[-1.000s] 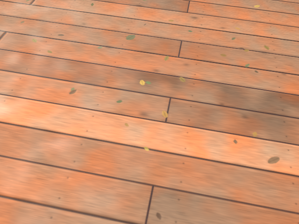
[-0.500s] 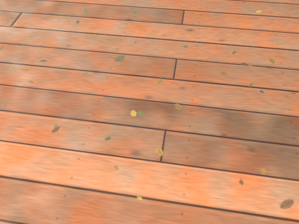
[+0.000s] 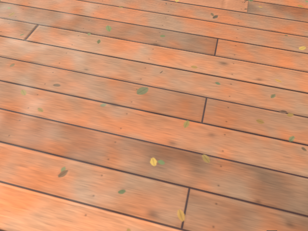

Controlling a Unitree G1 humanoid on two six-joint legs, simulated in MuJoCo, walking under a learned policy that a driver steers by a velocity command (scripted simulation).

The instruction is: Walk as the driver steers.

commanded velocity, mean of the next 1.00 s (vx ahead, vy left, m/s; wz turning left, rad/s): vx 0.50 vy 0.00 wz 0.00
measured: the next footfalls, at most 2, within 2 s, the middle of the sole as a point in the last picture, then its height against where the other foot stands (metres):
right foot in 0.54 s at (196, 229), level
left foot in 1.08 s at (142, 160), level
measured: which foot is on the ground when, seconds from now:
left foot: down 0.00-0.56, up 0.58-1.00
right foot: down 0.00-0.00, up 0.02-0.52, down 0.54-1.00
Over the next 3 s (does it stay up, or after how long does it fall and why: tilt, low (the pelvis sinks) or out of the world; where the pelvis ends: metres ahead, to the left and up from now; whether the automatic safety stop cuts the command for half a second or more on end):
stays up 1.42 -0.28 0.01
